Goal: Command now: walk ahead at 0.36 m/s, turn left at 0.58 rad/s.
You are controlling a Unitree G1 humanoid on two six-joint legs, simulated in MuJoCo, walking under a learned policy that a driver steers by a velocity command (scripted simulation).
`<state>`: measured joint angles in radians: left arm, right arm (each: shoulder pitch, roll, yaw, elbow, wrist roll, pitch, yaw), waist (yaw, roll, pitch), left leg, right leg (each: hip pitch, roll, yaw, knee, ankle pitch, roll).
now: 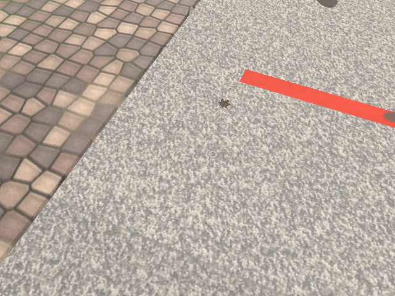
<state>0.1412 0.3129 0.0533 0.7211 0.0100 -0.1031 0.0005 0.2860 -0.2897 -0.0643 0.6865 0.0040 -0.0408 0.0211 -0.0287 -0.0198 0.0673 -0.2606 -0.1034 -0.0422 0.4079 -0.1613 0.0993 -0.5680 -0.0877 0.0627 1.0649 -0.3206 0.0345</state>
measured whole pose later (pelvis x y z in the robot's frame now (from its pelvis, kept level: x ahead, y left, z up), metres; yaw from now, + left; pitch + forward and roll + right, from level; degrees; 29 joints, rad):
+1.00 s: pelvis +0.20 -0.07 -0.01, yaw -2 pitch +2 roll +1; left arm 0.17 0.31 0.06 0.67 0.00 0.01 -0.02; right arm 0.13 -0.31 -0.08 0.71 -0.01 0.02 -0.05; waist 0.01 0.03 0.06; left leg -0.47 0.01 -0.04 1.13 -0.54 -0.07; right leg -0.33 0.05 0.02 0.56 -0.26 -0.07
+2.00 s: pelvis +0.19 -0.06 -0.01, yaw -17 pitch +0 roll -1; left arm 0.16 0.25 0.04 0.68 0.01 0.02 0.04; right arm 0.22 -0.33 -0.07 0.77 0.02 0.04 -0.01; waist -0.02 0.02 0.04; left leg -0.42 0.03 -0.01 0.96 -0.53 -0.07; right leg -0.19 -0.01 -0.08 0.50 -0.31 -0.03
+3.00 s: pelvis +0.31 -0.04 +0.00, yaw +10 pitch +1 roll +0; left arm 0.22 0.27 0.03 0.77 -0.02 -0.01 0.00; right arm 0.19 -0.29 -0.04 0.64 0.01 0.01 -0.01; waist 0.04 0.01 0.04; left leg -0.29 0.00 -0.05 0.59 -0.38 -0.05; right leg -0.21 0.01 0.06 0.43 -0.24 -0.02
